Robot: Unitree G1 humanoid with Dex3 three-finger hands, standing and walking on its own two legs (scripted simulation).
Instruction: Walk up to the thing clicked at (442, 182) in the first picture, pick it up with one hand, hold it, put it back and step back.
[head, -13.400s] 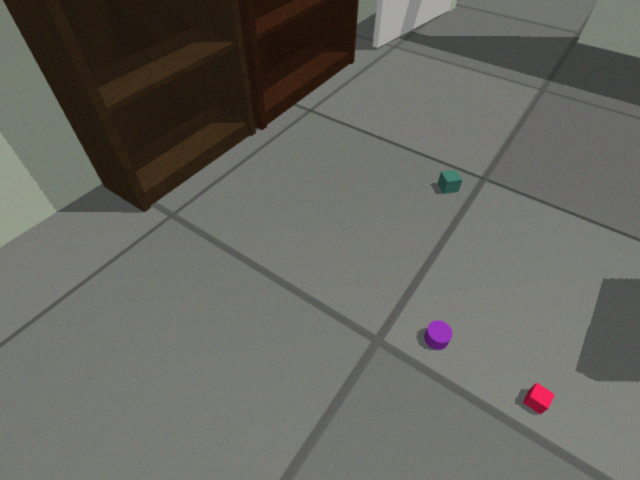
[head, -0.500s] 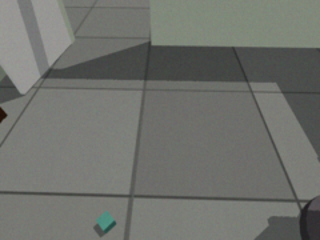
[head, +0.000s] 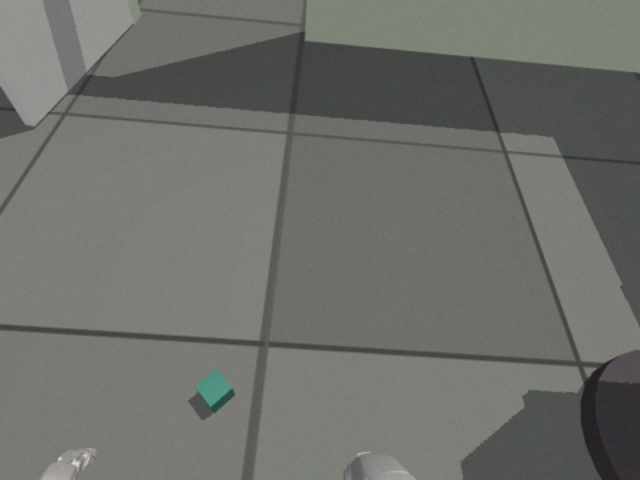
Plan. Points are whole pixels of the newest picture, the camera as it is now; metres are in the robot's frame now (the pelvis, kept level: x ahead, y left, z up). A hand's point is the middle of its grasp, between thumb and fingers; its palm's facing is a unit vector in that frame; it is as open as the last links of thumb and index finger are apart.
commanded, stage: walk up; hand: left
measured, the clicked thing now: (215, 391) +0.41 +0.24 -0.72
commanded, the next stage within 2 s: stand in 1.84 s
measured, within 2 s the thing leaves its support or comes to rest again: neither
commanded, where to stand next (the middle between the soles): +0.07 -0.04 m, yaw -2 degrees
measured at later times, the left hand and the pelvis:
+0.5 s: hand out of the picture +0.12 +0.17 -0.14, palm faces -0.07 -0.94 -0.34, open 7.3 cm; pelvis -0.01 -0.07 +0.00, yaw -2 degrees
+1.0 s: hand out of the picture +0.02 +0.27 -0.16, palm faces +0.06 -0.92 -0.38, open 7.3 cm; pelvis -0.04 -0.02 +0.00, yaw +2 degrees
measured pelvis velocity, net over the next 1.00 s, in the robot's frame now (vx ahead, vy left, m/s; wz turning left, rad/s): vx -0.04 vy -0.02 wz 0.03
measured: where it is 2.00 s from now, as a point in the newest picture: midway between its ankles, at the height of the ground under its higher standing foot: outside the picture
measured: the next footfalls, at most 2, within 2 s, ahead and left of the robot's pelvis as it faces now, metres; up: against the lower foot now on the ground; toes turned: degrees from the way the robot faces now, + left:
right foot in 0.34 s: +0.10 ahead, -0.19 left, +0.00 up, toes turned -1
left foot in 0.80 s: +0.03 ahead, +0.10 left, +0.00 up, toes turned +1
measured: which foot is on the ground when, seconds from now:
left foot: down 0.00-0.36, up 0.38-0.78, down 0.80-1.00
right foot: up 0.00-0.32, down 0.34-0.84, up 0.86-1.00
